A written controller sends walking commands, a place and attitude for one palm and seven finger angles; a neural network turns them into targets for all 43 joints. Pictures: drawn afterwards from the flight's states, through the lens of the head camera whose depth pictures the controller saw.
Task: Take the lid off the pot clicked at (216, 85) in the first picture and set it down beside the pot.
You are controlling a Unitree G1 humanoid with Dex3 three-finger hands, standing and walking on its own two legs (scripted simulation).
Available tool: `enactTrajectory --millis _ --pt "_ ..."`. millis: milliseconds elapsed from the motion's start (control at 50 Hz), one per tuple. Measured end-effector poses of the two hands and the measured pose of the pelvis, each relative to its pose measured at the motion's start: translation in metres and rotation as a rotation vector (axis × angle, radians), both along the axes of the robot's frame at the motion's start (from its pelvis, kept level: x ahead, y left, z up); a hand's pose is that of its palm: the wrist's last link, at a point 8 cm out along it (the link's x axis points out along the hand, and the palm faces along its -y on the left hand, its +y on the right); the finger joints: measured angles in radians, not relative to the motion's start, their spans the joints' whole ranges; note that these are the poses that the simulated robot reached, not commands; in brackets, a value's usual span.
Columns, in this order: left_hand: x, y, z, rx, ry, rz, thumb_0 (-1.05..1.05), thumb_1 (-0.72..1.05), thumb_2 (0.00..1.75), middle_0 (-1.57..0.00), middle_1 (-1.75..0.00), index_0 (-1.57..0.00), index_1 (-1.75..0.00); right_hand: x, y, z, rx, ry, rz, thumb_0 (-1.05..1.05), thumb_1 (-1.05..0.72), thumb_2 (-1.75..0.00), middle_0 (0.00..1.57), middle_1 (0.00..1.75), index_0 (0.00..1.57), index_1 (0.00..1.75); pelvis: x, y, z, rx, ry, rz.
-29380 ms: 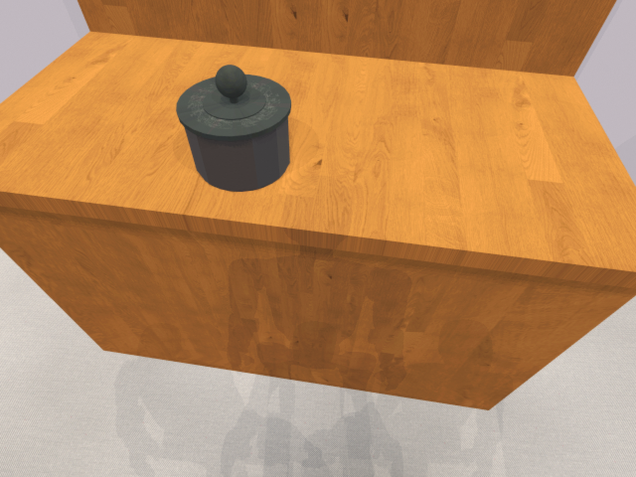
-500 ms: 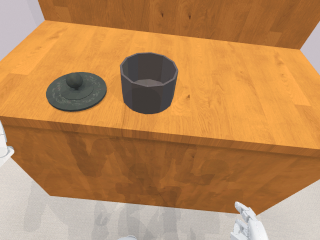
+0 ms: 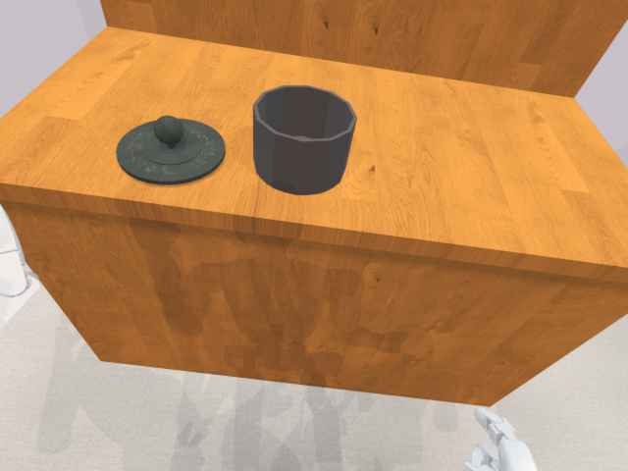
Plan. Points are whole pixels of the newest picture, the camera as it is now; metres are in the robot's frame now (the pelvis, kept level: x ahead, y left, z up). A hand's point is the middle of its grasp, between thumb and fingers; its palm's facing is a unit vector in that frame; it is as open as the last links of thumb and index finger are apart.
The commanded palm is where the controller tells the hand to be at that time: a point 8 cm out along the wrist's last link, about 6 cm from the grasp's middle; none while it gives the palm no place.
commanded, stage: step back with the hand held close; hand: left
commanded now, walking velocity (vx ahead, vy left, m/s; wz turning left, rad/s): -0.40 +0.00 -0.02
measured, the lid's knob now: (169, 130) +0.61 +0.28 +0.08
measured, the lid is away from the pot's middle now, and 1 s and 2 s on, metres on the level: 0.23 0.23 0.23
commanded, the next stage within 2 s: stop stepping back and stand still in 0.08 s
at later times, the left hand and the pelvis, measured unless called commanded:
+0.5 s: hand out of the picture +0.10 +0.25 +0.25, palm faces +0.43 -0.84 -0.33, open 7.4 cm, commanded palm +0.04 +0.30 +0.25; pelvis -0.10 +0.02 +0.00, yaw -3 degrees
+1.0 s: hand out of the picture +0.11 +0.28 +0.22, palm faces +0.35 -0.84 -0.41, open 7.4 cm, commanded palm none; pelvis -0.12 +0.05 +0.02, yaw -3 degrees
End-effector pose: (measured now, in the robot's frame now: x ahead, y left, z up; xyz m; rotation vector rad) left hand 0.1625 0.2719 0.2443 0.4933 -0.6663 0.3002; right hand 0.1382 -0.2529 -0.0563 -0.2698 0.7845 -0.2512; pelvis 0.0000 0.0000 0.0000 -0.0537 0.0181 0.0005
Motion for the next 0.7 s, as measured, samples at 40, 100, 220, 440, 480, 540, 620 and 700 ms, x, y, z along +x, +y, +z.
enactTrajectory --millis 40,100,220,440,480,540,620,700 --pt "0.001 0.005 -0.004 -0.003 0.034 -0.005 0.00 0.88 0.90 -0.21 -0.30 -0.21 -0.30 -0.010 0.006 0.002 0.003 -0.004 -0.004 0.02 -0.91 -0.90 0.20 0.30 0.21 0.30 -0.010 0.002 0.003 0.007 0.005 -0.019" --pt "-0.003 0.003 -0.004 -0.004 0.094 -0.029 0.01 0.88 0.90 -0.21 -0.30 -0.21 -0.30 -0.026 0.017 0.008 0.031 -0.019 0.001 0.02 -0.91 -0.90 0.20 0.30 0.21 0.30 -0.023 0.003 0.010 -0.004 0.024 -0.040" --pt "-0.024 -0.015 -0.007 0.048 0.205 -0.110 0.01 0.89 0.90 -0.20 -0.30 -0.20 -0.30 -0.059 0.026 0.000 0.093 -0.022 0.022 0.02 -0.90 -0.90 0.20 0.30 0.21 0.30 -0.054 0.005 0.012 -0.026 0.041 -0.064" --pt "-0.104 0.000 0.016 0.094 0.015 -0.072 0.01 0.88 0.89 -0.21 -0.30 -0.22 -0.31 -0.121 0.011 -0.003 0.020 -0.032 -0.069 0.02 -0.91 -0.90 0.20 0.30 0.21 0.30 -0.091 0.017 -0.002 -0.023 -0.030 -0.052" --pt "-0.106 0.016 0.015 0.033 -0.028 -0.028 0.00 0.88 0.89 -0.21 -0.30 -0.21 -0.31 -0.129 0.014 -0.002 0.013 -0.027 -0.081 0.02 -0.91 -0.90 0.20 0.30 0.21 0.30 -0.096 0.022 0.000 -0.020 -0.043 -0.049" --pt "-0.100 0.036 0.008 -0.054 0.020 0.050 0.00 0.88 0.90 -0.21 -0.30 -0.21 -0.31 -0.137 0.025 0.003 0.045 -0.037 -0.075 0.02 -0.91 -0.90 0.20 0.30 0.20 0.30 -0.106 0.023 0.010 -0.018 -0.040 -0.041" --pt "-0.108 0.032 -0.004 -0.052 0.149 0.051 0.01 0.89 0.90 -0.20 -0.30 -0.20 -0.30 -0.139 0.042 0.011 0.087 -0.070 -0.015 0.02 -0.91 -0.90 0.20 0.30 0.20 0.30 -0.118 0.020 0.016 0.016 -0.020 -0.034" --pt "-0.132 0.012 -0.006 0.030 0.179 -0.053 0.01 0.89 0.90 -0.20 -0.30 -0.20 -0.30 -0.139 0.047 0.006 0.070 -0.058 0.031 0.02 -0.90 -0.90 0.20 0.30 0.21 0.30 -0.128 0.025 0.009 0.017 -0.031 -0.042"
